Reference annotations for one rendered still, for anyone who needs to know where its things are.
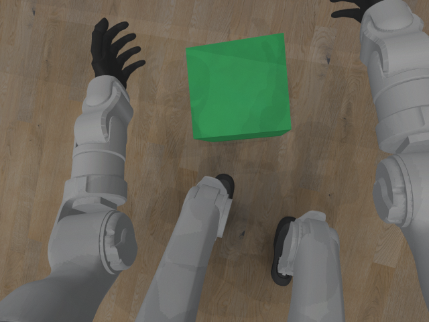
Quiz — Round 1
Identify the robot left forearm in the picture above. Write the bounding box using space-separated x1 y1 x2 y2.
48 75 133 264

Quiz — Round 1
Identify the left robot upper arm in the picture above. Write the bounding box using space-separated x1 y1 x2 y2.
0 210 138 322

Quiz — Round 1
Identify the right robot hand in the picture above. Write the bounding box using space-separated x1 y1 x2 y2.
330 0 383 23

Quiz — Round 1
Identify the left robot hand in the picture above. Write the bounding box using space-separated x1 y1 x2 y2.
90 17 145 89

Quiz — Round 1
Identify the carton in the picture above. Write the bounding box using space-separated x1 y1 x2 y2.
186 33 292 142

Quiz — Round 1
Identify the robot right thigh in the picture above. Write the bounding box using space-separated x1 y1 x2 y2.
285 218 345 322

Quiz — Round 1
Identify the left robot shin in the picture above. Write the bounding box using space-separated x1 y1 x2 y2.
182 176 227 208

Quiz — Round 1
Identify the robot right forearm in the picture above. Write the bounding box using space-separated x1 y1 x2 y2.
359 0 429 154

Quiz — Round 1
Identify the right robot upper arm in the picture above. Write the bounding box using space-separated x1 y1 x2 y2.
373 152 429 312

